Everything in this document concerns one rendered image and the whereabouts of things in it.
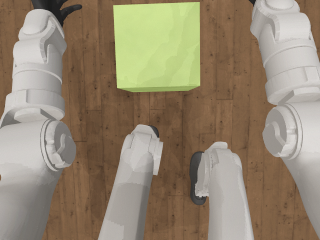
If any right robot forearm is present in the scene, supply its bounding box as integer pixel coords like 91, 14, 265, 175
250, 0, 320, 105

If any robot right foot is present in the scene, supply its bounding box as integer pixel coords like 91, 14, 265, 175
189, 151, 207, 205

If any right robot shin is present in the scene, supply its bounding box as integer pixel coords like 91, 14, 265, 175
195, 141, 243, 197

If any robot left upper arm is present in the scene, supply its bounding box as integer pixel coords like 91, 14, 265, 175
0, 118, 76, 240

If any robot left hand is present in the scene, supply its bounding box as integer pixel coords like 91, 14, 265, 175
31, 0, 82, 28

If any robot right upper arm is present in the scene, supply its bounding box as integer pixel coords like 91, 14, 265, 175
262, 101, 320, 240

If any left robot forearm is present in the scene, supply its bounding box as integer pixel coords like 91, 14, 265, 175
0, 9, 67, 129

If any carton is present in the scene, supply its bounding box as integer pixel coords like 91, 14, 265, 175
113, 2, 200, 92

